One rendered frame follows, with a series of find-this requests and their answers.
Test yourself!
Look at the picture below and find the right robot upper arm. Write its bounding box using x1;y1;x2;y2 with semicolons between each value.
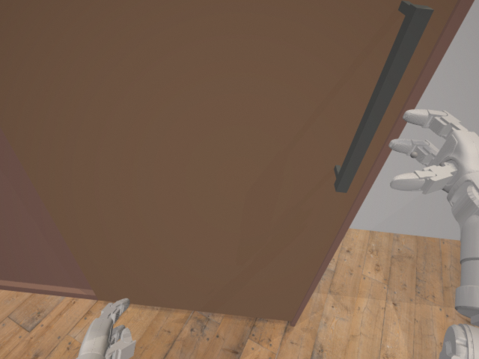
439;324;479;359

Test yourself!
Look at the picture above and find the left robot hand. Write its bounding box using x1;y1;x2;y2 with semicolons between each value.
78;298;136;359

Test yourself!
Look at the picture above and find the right robot hand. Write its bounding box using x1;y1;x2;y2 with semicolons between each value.
388;109;479;194

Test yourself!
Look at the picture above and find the handle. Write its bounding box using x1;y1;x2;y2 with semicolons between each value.
334;1;434;193

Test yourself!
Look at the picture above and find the wardrobe door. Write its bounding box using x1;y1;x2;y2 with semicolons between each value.
0;127;92;289
0;0;458;322

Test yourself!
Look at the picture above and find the right robot forearm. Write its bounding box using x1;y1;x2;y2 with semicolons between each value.
447;172;479;327

